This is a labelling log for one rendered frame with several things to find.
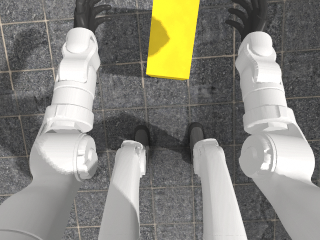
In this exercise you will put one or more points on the robot right hand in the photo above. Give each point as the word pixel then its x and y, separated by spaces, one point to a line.
pixel 255 20

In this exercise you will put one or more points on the robot left hand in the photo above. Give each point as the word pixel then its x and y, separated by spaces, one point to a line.
pixel 85 13

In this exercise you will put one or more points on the carton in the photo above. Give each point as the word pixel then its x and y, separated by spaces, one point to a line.
pixel 171 41

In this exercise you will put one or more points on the robot left forearm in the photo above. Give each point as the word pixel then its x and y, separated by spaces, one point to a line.
pixel 74 90

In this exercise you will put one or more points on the right robot upper arm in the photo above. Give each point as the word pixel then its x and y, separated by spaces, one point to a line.
pixel 282 166

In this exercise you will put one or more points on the robot left thigh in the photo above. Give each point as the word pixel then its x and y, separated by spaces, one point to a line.
pixel 121 217

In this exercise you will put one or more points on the robot left shin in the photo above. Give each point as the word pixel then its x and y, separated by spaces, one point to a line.
pixel 129 143

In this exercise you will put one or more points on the left robot upper arm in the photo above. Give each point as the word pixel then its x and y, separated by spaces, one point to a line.
pixel 60 162

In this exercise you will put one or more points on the robot right forearm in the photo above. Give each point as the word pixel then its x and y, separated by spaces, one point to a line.
pixel 262 88

